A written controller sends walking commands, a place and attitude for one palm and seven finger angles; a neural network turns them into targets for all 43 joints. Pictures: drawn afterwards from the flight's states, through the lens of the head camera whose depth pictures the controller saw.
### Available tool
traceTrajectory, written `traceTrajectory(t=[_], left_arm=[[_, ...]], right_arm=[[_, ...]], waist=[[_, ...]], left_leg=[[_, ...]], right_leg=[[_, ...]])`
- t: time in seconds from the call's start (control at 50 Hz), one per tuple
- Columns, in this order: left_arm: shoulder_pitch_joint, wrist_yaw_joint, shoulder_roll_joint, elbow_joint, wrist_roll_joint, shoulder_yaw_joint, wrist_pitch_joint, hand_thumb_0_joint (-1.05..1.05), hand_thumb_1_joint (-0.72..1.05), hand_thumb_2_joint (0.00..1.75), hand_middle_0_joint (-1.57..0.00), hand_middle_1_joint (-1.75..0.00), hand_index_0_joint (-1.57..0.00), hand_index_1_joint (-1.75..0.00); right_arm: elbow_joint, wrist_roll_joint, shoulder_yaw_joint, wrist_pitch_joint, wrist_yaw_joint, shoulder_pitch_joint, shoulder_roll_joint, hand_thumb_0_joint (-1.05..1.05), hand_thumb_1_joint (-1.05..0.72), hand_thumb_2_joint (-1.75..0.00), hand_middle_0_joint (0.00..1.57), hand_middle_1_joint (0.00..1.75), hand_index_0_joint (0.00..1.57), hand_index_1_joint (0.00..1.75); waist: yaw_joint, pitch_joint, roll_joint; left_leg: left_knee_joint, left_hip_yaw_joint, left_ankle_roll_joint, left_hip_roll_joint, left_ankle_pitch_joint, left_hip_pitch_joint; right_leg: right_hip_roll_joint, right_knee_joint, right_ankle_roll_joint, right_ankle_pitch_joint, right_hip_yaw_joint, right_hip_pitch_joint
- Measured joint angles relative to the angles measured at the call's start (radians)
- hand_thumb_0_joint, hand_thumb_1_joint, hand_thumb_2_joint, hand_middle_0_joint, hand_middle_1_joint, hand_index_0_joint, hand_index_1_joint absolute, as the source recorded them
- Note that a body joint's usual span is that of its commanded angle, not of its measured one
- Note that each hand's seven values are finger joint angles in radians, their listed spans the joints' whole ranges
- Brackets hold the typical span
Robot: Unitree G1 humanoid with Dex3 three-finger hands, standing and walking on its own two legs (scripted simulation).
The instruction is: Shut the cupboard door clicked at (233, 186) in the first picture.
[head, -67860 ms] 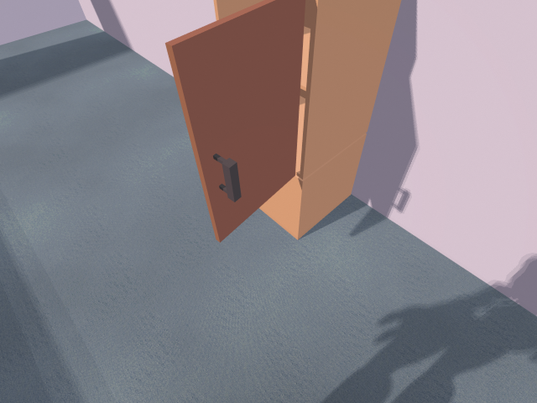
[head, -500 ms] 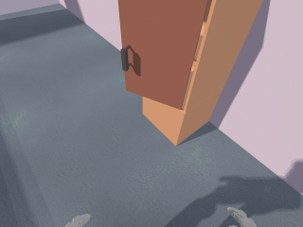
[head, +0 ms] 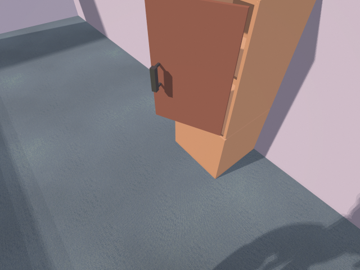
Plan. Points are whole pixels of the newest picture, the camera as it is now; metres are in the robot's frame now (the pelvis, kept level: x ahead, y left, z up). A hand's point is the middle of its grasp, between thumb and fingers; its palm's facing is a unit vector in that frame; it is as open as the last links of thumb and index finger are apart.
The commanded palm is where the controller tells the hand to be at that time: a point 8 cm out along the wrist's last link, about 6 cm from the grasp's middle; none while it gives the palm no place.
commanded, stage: let the arm hang, fingers relaxed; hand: left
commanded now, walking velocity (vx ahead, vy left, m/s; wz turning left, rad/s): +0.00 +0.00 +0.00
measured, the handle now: (156, 77) +0.90 +0.16 -0.08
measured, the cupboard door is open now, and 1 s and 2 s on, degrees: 26 26 26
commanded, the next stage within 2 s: look to check the result in 0.34 s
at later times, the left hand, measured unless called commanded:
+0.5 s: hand out of the picture +0.00 +0.18 -0.18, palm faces +0.00 -0.98 -0.21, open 7.3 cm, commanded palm none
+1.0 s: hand out of the picture +0.02 +0.18 -0.17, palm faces +0.00 -0.97 -0.23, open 7.4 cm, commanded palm none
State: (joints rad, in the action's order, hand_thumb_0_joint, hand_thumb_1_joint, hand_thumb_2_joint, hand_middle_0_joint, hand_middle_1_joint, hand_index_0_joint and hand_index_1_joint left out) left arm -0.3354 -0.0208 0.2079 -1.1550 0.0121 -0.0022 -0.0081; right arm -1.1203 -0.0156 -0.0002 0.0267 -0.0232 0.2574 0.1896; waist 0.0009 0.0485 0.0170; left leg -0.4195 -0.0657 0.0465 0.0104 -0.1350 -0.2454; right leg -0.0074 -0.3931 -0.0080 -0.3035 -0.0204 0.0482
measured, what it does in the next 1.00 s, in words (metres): stands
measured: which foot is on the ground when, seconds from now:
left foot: down 0.00-1.00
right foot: down 0.00-1.00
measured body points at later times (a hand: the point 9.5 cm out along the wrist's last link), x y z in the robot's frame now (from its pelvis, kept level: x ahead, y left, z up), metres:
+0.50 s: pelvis +0.01 +0.00 +0.00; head +0.01 +0.00 +0.45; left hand +0.01 +0.24 -0.16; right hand +0.02 -0.25 -0.15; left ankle +0.06 +0.09 -0.74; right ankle -0.05 -0.12 -0.74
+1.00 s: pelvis +0.02 -0.01 +0.00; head +0.03 -0.01 +0.45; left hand +0.02 +0.23 -0.15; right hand +0.05 -0.26 -0.15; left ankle +0.06 +0.09 -0.74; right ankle -0.05 -0.12 -0.74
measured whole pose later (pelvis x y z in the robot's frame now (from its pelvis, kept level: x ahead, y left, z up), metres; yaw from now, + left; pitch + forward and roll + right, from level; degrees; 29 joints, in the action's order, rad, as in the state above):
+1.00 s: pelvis +0.02 -0.01 +0.00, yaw +0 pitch -2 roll +0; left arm -0.25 -0.02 0.21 -1.14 0.01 0.00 0.01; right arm -1.12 -0.02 0.00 0.01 -0.02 0.19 0.22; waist 0.00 0.05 0.00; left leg -0.40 -0.06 0.03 0.00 -0.15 -0.21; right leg -0.02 -0.34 -0.02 -0.30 -0.02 0.00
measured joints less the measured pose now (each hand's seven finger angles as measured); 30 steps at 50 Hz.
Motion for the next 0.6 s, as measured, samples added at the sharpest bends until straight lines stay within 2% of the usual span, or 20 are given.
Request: traceTrajectory(t=[0.26,0.6], left_arm=[[0.061,0.003,-0.033,0.027,0.004,0.004,0.012,0.00,0.91,0.90,-0.20,-0.30,-0.20,-0.30],[0.061,0.001,-0.005,0.011,0.002,-0.005,0.008,0.00,0.91,0.90,-0.20,-0.30,-0.20,-0.30]], right_arm=[[0.005,-0.003,-0.005,-0.011,-0.001,-0.017,0.003,0.01,-0.90,-0.90,0.20,0.30,0.20,0.29],[-0.001,-0.001,-0.001,-0.013,-0.004,-0.026,0.017,0.01,-0.90,-0.90,0.20,0.30,0.20,0.29]], waist=[[-0.008,-0.022,-0.022],[-0.007,0.003,-0.015]], left_leg=[[0.013,-0.004,-0.001,0.001,0.005,0.004],[0.015,-0.002,-0.006,-0.002,-0.005,0.015]], right_leg=[[0.002,0.001,0.000,0.000,0.004,0.002],[-0.002,0.025,-0.004,0.002,0.004,-0.018]])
